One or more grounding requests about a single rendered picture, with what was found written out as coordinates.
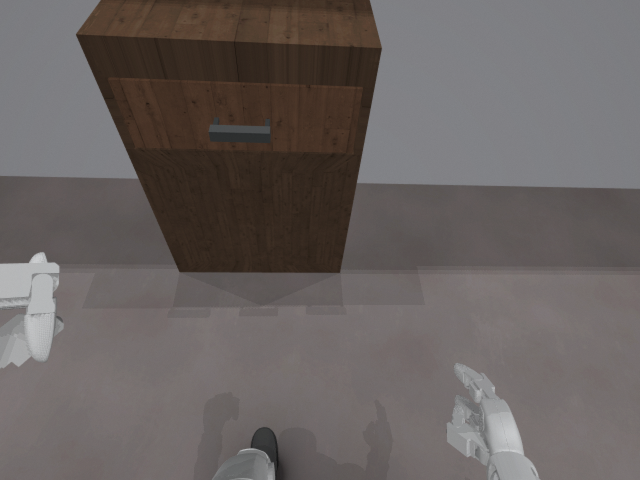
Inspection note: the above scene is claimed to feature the left robot hand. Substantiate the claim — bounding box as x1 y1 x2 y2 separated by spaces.
0 252 64 369

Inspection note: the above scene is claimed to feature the robot right forearm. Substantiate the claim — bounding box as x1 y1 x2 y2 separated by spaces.
487 451 540 480

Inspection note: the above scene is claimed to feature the right robot hand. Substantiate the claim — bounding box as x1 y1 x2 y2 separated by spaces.
447 363 524 468

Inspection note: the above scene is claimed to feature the robot left shin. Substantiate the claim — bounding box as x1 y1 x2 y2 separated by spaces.
237 448 271 463

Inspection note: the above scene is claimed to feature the left robot foot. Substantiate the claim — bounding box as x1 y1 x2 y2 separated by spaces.
251 427 278 480

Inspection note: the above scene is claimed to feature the cabinet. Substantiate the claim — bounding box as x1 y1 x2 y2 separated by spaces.
76 0 382 273

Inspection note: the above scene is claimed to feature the handle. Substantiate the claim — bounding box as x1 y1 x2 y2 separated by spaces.
209 117 271 143

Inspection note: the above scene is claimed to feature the drawer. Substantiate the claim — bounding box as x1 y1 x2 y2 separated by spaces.
108 77 363 153

